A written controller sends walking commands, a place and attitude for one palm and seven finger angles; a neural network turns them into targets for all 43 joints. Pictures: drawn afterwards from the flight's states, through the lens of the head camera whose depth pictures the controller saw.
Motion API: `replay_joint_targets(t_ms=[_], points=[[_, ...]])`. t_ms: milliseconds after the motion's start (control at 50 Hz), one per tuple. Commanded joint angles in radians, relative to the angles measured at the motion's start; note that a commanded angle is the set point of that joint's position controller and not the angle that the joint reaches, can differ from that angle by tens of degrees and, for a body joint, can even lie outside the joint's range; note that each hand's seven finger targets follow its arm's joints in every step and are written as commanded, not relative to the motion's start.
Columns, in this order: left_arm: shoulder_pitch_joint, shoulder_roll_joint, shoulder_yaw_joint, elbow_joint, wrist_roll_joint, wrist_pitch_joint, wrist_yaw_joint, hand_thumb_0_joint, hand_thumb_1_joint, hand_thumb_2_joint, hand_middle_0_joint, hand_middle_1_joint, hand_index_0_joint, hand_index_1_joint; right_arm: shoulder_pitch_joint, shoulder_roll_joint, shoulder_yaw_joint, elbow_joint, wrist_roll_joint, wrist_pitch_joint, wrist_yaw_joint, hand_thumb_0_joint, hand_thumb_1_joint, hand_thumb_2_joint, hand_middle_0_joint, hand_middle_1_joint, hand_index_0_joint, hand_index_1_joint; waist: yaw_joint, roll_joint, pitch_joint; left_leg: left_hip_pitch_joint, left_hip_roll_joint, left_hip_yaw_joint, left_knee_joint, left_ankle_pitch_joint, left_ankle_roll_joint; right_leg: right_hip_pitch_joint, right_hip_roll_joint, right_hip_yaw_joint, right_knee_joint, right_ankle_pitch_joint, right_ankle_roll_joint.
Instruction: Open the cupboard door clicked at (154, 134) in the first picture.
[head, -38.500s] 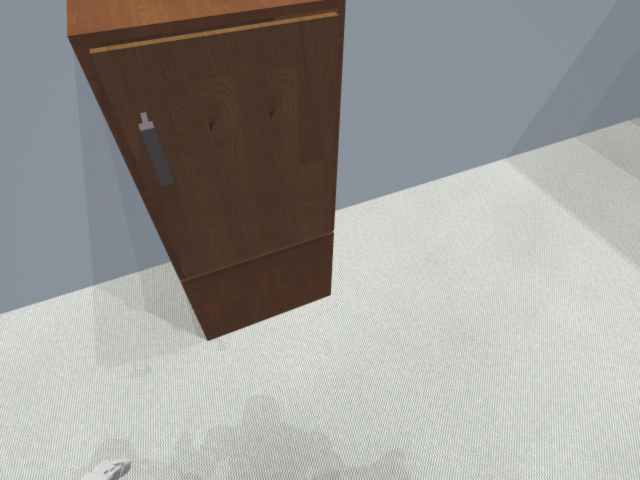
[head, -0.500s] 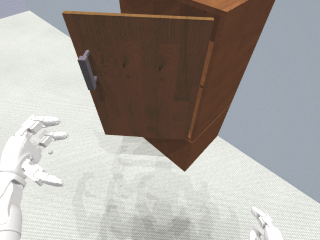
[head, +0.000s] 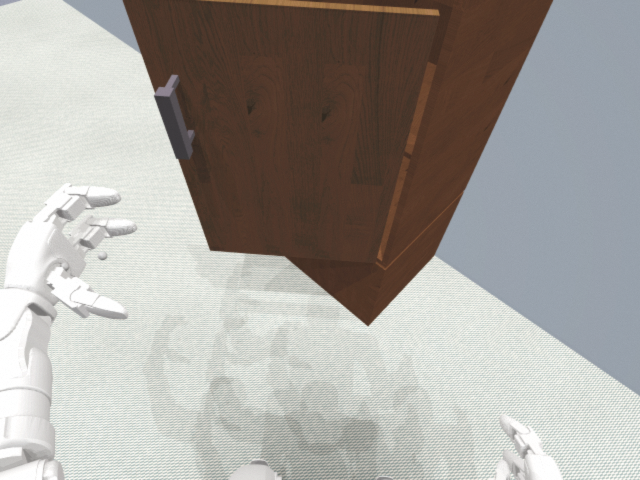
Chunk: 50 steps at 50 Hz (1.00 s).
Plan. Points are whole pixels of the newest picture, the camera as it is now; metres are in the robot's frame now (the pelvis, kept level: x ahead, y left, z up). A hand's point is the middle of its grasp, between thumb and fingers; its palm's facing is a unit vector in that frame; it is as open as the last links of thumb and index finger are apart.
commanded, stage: move the hooked fingers beside the handle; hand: left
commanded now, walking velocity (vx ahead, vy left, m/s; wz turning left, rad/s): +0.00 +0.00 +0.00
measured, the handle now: (179, 117) +0.63 +0.27 +0.08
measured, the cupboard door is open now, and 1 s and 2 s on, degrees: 39 39 39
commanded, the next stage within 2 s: none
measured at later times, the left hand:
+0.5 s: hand (123, 200) +0.44 +0.29 +0.08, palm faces -0.03 -1.00 +0.01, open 14.0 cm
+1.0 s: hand (127, 156) +0.51 +0.30 +0.09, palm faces -0.01 -1.00 +0.01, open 14.0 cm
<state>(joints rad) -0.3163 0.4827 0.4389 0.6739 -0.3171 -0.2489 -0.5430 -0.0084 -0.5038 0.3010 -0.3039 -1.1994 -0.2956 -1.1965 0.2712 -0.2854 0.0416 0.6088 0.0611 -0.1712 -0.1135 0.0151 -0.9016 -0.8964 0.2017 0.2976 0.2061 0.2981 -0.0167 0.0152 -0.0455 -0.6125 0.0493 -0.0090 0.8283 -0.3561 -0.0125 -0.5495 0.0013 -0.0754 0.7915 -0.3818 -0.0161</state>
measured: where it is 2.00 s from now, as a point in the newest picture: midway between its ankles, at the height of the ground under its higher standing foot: outside the picture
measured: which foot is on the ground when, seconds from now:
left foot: down 0.00-1.00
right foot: down 0.00-1.00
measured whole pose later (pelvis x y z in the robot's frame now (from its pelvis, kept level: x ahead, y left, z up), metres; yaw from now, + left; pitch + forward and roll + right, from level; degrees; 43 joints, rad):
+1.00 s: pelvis +0.01 +0.01 -0.02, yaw -3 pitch +21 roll -4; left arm -0.94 0.87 0.57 1.29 -0.12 -0.28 -0.59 -0.01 -0.50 0.30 -0.30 -1.20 -0.30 -1.20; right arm 0.40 -0.31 0.06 0.61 0.03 0.05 -0.08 0.01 -0.90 -0.90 0.20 0.30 0.21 0.30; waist -0.17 0.00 -0.07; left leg -0.92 0.08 0.00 0.98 -0.42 0.00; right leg -0.84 0.03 -0.06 0.89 -0.41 0.00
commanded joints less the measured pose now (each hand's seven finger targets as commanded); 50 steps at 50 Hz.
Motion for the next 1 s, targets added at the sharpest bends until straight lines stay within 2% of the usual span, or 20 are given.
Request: replay_joint_targets(t_ms=[0,20,80,120,200,280,320,380,400,500,580,600,640,680,740,780,840,880,940,980], points=[[-0.374,0.328,0.083,-0.136,-0.018,-0.063,-0.02,0.0,-0.5,0.3,-0.3,-1.2,-0.3,-1.2,0.031,-0.151,-0.06,-0.108,-0.004,-0.033,-0.017,0.0,-0.9,-0.9,0.2,0.3,0.2,0.3,-0.02,0.074,-0.314,0.188,-0.044,-0.006,-0.101,0.15,0.04,0.062,0.02,0.063,-0.116,0.175,-0.003],[-0.369,0.31,0.069,-0.095,-0.015,-0.05,-0.02,0.0,-0.5,0.3,-0.3,-1.2,-0.3,-1.2,0.032,-0.151,-0.059,-0.111,-0.004,-0.028,-0.014,0.0,-0.9,-0.9,0.2,0.3,0.2,0.3,-0.021,0.058,-0.299,0.173,-0.045,-0.004,-0.103,0.143,0.041,0.056,0.019,0.06,-0.115,0.174,-0.001],[-0.412,0.347,0.087,-0.012,-0.001,-0.029,-0.011,0.0,-0.5,0.3,-0.3,-1.2,-0.3,-1.2,0.052,-0.161,-0.058,-0.116,-0.006,-0.01,-0.005,0.0,-0.9,-0.9,0.2,0.3,0.2,0.3,-0.015,0.042,-0.267,0.137,-0.044,-0.011,-0.108,0.137,0.039,0.035,0.022,0.046,-0.103,0.161,-0.006],[-0.438,0.362,0.092,-0.01,0.015,-0.033,0.0,0.0,-0.5,0.3,-0.3,-1.2,-0.3,-1.2,0.065,-0.163,-0.063,-0.125,-0.007,0.001,0.002,0.0,-0.9,-0.9,0.2,0.3,0.2,0.3,-0.014,0.067,-0.29,0.151,-0.042,-0.01,-0.109,0.16,0.037,0.024,0.023,0.041,-0.093,0.183,-0.006],[-0.459,0.407,0.134,-0.08,0.026,-0.086,0.015,0.0,-0.5,0.3,-0.3,-1.2,-0.3,-1.2,0.104,-0.166,-0.076,-0.132,-0.018,0.019,0.017,0.0,-0.9,-0.9,0.2,0.3,0.2,0.3,-0.006,0.103,-0.415,0.222,-0.036,-0.009,-0.082,0.289,0.034,0.046,0.034,0.041,-0.06,0.286,-0.011],[-0.544,0.344,0.078,-0.071,0.02,-0.107,0.01,0.0,-0.5,0.3,-0.3,-1.2,-0.3,-1.2,0.123,-0.165,-0.078,-0.115,-0.019,0.035,0.019,0.0,-0.9,-0.9,0.2,0.3,0.2,0.3,-0.04,0.122,-0.391,0.263,-0.024,-0.026,-0.075,0.323,0.029,-0.025,0.043,0.025,-0.054,0.269,-0.015],[-0.513,0.374,0.106,0.001,0.028,-0.089,0.006,0.0,-0.5,0.3,-0.3,-1.2,-0.3,-1.2,0.136,-0.174,-0.08,-0.106,-0.019,0.049,0.02,0.0,-0.9,-0.9,0.2,0.3,0.2,0.3,-0.035,0.117,-0.373,0.249,-0.022,-0.03,-0.08,0.318,0.026,-0.033,0.041,0.023,-0.059,0.259,-0.014],[-0.627,0.352,0.054,0.077,0.046,-0.066,0.004,0.0,-0.5,0.3,-0.3,-1.2,-0.3,-1.2,0.149,-0.176,-0.075,-0.091,-0.018,0.065,0.015,0.0,-0.9,-0.9,0.2,0.3,0.2,0.3,-0.067,0.095,-0.316,0.204,-0.023,-0.031,-0.079,0.26,0.033,-0.081,0.039,0.021,-0.062,0.218,-0.012],[-0.655,0.397,0.081,0.111,0.06,-0.065,0.009,0.0,-0.5,0.3,-0.3,-1.2,-0.3,-1.2,0.16,-0.184,-0.077,-0.082,-0.018,0.071,0.014,0.0,-0.9,-0.9,0.2,0.3,0.2,0.3,-0.07,0.07,-0.317,0.193,-0.02,-0.037,-0.079,0.245,0.033,-0.088,0.038,0.019,-0.061,0.208,-0.01],[-0.754,0.486,0.128,0.118,0.09,-0.121,0.022,0.0,-0.5,0.3,-0.3,-1.2,-0.3,-1.2,0.188,-0.187,-0.076,-0.074,-0.032,0.095,0.02,0.0,-0.9,-0.9,0.2,0.3,0.2,0.3,-0.066,0.148,-0.438,0.261,-0.017,-0.045,-0.039,0.351,0.022,-0.099,0.042,0.025,-0.028,0.255,-0.014],[-0.81,0.484,0.112,0.21,0.091,-0.137,0.005,0.0,-0.5,0.3,-0.3,-1.2,-0.3,-1.2,0.198,-0.187,-0.071,-0.063,-0.032,0.117,0.022,0.0,-0.9,-0.9,0.2,0.3,0.2,0.3,-0.089,0.129,-0.424,0.221,-0.017,-0.037,-0.015,0.331,0.031,-0.112,0.049,0.03,-0.021,0.259,-0.013],[-0.809,0.526,0.136,0.258,0.101,-0.128,0.0,0.0,-0.5,0.3,-0.3,-1.2,-0.3,-1.2,0.206,-0.193,-0.07,-0.06,-0.031,0.124,0.021,0.0,-0.9,-0.9,0.2,0.3,0.2,0.3,-0.085,0.121,-0.419,0.194,-0.017,-0.036,-0.013,0.325,0.032,-0.109,0.047,0.032,-0.02,0.261,-0.01],[-0.833,0.533,0.114,0.313,0.114,-0.102,-0.013,0.0,-0.5,0.3,-0.3,-1.2,-0.3,-1.2,0.209,-0.196,-0.067,-0.062,-0.027,0.138,0.02,0.0,-0.9,-0.9,0.2,0.3,0.2,0.3,-0.1,0.116,-0.383,0.143,-0.02,-0.028,-0.008,0.285,0.039,-0.119,0.044,0.037,-0.024,0.252,-0.005],[-0.879,0.547,0.106,0.331,0.124,-0.092,-0.021,0.0,-0.5,0.3,-0.3,-1.2,-0.3,-1.2,0.221,-0.198,-0.065,-0.062,-0.03,0.145,0.016,0.0,-0.9,-0.9,0.2,0.3,0.2,0.3,-0.108,0.125,-0.399,0.131,-0.023,-0.025,0.007,0.296,0.043,-0.12,0.046,0.041,-0.014,0.267,-0.006],[-0.893,0.64,0.156,0.344,0.14,-0.096,-0.024,0.0,-0.5,0.3,-0.3,-1.2,-0.3,-1.2,0.239,-0.207,-0.064,-0.067,-0.031,0.164,0.016,0.0,-0.9,-0.9,0.2,0.3,0.2,0.3,-0.107,0.108,-0.446,0.11,-0.02,-0.025,0.026,0.308,0.046,-0.107,0.047,0.047,-0.004,0.284,0.001],[-0.945,0.633,0.145,0.34,0.138,-0.112,-0.026,0.0,-0.5,0.3,-0.3,-1.2,-0.3,-1.2,0.246,-0.203,-0.062,-0.065,-0.034,0.173,0.017,0.0,-0.9,-0.9,0.2,0.3,0.2,0.3,-0.12,0.126,-0.456,0.111,-0.018,-0.024,0.042,0.316,0.047,-0.122,0.053,0.051,0.005,0.287,-0.002],[-0.971,0.686,0.169,0.355,0.148,-0.119,-0.032,0.0,-0.5,0.3,-0.3,-1.2,-0.3,-1.2,0.262,-0.21,-0.062,-0.06,-0.034,0.186,0.019,0.0,-0.9,-0.9,0.2,0.3,0.2,0.3,-0.126,0.157,-0.503,0.109,-0.018,-0.02,0.06,0.321,0.049,-0.118,0.054,0.057,0.01,0.295,0.003],[-0.992,0.74,0.2,0.384,0.151,-0.113,-0.039,0.0,-0.5,0.3,-0.3,-1.2,-0.3,-1.2,0.272,-0.213,-0.06,-0.058,-0.035,0.193,0.015,0.0,-0.9,-0.9,0.2,0.3,0.2,0.3,-0.126,0.141,-0.508,0.069,-0.019,-0.019,0.074,0.327,0.053,-0.093,0.058,0.063,0.016,0.314,0.002],[-1.017,0.741,0.165,0.42,0.175,-0.086,-0.052,0.0,-0.5,0.3,-0.3,-1.2,-0.3,-1.2,0.28,-0.213,-0.053,-0.055,-0.03,0.208,0.016,0.0,-0.9,-0.9,0.2,0.3,0.2,0.3,-0.144,0.18,-0.48,0.066,-0.017,-0.018,0.079,0.311,0.054,-0.141,0.057,0.06,0.008,0.294,0.009],[-1.036,0.792,0.187,0.445,0.186,-0.073,-0.052,0.0,-0.5,0.3,-0.3,-1.2,-0.3,-1.2,0.289,-0.215,-0.046,-0.059,-0.032,0.215,0.013,0.0,-0.9,-0.9,0.2,0.3,0.2,0.3,-0.144,0.174,-0.483,0.029,-0.019,-0.014,0.094,0.308,0.058,-0.128,0.062,0.064,0.015,0.299,0.007]])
